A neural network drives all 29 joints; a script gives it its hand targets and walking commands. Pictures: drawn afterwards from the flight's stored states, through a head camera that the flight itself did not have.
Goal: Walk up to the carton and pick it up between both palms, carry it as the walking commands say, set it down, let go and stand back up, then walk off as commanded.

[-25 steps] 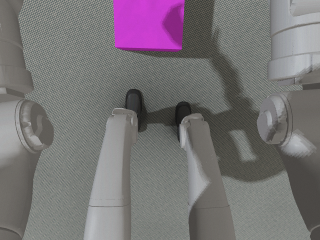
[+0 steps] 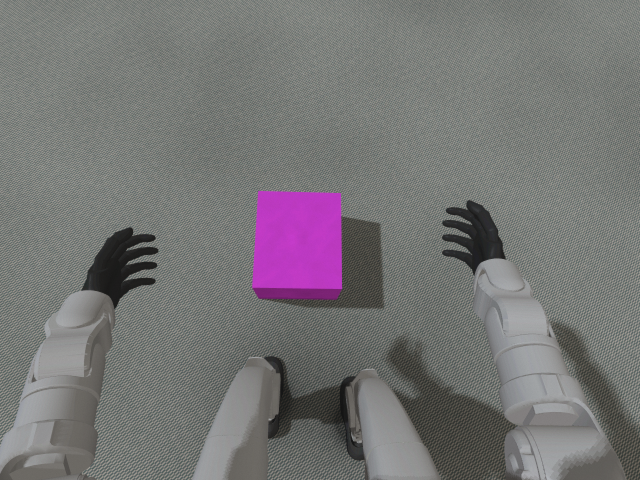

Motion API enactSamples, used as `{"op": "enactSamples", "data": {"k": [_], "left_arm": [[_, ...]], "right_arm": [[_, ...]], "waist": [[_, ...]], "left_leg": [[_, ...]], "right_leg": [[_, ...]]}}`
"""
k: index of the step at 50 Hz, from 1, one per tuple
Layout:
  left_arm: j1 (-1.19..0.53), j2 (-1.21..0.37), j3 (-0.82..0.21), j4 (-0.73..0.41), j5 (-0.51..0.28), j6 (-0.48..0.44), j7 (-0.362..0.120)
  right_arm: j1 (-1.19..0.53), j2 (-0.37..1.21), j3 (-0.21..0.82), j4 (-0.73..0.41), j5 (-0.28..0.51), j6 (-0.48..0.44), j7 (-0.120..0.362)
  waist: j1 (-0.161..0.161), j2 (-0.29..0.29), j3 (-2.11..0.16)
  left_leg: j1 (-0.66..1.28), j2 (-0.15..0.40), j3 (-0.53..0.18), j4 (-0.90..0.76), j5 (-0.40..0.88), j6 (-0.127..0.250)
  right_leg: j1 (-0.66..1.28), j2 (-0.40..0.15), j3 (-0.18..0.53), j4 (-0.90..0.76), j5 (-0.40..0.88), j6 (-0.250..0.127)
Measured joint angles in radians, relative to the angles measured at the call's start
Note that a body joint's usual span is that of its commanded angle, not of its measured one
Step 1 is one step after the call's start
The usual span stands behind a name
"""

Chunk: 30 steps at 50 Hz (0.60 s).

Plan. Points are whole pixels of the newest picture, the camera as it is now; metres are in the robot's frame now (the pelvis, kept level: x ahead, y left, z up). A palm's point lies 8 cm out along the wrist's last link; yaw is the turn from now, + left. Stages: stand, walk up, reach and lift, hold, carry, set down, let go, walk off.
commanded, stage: let go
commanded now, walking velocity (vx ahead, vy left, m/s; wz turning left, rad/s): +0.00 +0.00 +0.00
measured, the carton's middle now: (298, 247) +0.55 +0.06 -0.63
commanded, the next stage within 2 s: stand in 0.84 s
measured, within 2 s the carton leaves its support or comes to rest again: neither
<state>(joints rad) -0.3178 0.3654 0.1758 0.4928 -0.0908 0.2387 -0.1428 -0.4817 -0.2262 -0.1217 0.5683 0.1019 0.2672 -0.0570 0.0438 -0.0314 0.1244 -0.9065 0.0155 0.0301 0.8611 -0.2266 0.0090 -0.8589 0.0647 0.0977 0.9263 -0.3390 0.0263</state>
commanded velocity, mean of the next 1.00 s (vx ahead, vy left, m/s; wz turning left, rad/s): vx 0.00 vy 0.00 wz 0.00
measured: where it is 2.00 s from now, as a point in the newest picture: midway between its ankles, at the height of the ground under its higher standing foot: (312, 421)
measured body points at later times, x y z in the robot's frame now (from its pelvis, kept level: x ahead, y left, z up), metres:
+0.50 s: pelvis +0.07 -0.01 +0.05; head +0.12 +0.00 +0.50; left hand +0.24 +0.25 -0.02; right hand +0.28 -0.25 -0.02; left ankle +0.11 +0.12 -0.68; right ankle +0.06 -0.12 -0.68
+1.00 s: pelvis +0.08 -0.01 +0.05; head +0.07 +0.00 +0.50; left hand +0.23 +0.26 -0.03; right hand +0.27 -0.26 -0.02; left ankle +0.11 +0.12 -0.68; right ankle +0.06 -0.12 -0.68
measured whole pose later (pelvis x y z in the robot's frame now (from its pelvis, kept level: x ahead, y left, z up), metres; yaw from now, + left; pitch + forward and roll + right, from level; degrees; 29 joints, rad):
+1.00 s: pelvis +0.08 -0.01 +0.05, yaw +1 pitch -1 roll +1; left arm 0.24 0.26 0.07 0.51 0.02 0.09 -0.01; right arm 0.15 -0.22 -0.12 0.62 0.10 0.05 0.03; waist 0.04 -0.03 -0.02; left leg -0.29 0.00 0.02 0.55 -0.25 -0.01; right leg -0.22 0.04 0.09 0.57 -0.34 -0.01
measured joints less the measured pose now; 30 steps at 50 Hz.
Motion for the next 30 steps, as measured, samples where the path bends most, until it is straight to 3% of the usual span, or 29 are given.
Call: {"op": "enactSamples", "data": {"k": [6, 18, 30], "left_arm": [[0.168, -0.047, -0.016, 0.001, 0.023, -0.063, -0.001], [0.529, -0.105, -0.07, -0.125, 0.036, -0.15, 0.024], [0.552, -0.105, -0.1, -0.13, 0.05, -0.131, 0.03]], "right_arm": [[0.161, 0.002, 0.0, 0.069, 0.0, -0.085, 0.041], [0.512, 0.013, 0.002, -0.065, 0.0, -0.192, 0.081], [0.625, 0.013, 0.005, -0.079, 0.0, -0.192, 0.095]], "waist": [[0.0, 0.0, -0.022], [0.0, 0.0, -0.024], [0.0, 0.0, -0.023]], "left_leg": [[0.145, -0.001, 0.0, -0.076, 0.0, 0.0], [0.465, -0.009, 0.0, -0.267, 0.007, -0.007], [0.621, -0.01, -0.001, -0.356, 0.007, -0.018]], "right_leg": [[0.149, -0.005, 0.001, -0.087, 0.009, -0.003], [0.467, -0.02, 0.004, -0.278, 0.018, -0.022], [0.614, -0.023, 0.004, -0.349, 0.011, -0.036]]}}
